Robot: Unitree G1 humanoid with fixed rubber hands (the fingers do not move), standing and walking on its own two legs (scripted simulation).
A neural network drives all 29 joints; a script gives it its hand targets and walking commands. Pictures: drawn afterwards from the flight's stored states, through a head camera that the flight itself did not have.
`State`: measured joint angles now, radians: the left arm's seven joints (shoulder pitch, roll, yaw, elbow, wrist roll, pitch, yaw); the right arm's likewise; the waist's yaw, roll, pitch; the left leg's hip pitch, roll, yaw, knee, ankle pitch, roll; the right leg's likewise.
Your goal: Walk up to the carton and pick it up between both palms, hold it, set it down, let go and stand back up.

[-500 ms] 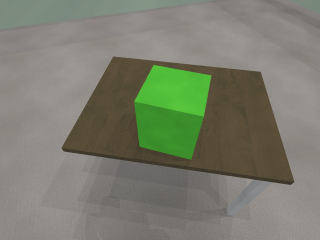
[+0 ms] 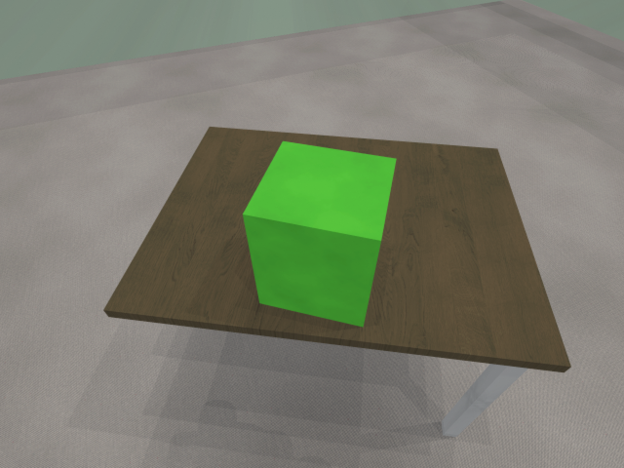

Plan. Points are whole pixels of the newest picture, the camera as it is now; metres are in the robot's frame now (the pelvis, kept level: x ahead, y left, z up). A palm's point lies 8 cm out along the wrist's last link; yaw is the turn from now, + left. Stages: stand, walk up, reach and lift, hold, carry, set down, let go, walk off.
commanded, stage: walk up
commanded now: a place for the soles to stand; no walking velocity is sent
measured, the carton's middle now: (323, 235) +0.52 -0.01 -0.05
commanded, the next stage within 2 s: none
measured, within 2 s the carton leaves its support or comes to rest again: neither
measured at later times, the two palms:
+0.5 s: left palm out of the picture +0.11 +0.25 -0.13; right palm (458, 449) +0.17 -0.19 -0.11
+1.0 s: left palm out of the picture +0.10 +0.21 -0.11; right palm out of the picture +0.13 -0.23 -0.12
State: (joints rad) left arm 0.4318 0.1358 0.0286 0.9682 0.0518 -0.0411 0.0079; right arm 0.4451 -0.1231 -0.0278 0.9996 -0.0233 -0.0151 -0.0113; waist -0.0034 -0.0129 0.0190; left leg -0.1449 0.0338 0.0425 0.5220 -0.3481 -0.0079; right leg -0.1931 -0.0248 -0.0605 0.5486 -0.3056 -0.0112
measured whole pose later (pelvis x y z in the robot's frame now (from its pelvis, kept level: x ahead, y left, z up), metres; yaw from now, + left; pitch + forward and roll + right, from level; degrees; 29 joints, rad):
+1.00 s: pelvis +0.03 -0.01 +0.00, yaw +3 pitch -1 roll +0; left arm 0.31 0.12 0.01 0.69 0.03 -0.02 0.02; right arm 0.29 -0.16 -0.03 0.73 -0.04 0.05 0.00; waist 0.02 0.01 0.04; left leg -0.33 0.00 -0.01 0.73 -0.44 -0.05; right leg -0.25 -0.05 -0.17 0.53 -0.26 -0.04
